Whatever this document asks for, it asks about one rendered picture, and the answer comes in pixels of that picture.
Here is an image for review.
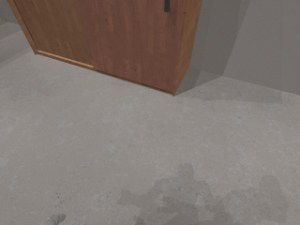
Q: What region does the wardrobe door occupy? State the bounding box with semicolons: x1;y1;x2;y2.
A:
75;0;185;92
13;0;93;66

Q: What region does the left robot hand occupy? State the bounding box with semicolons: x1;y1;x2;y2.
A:
40;213;66;225

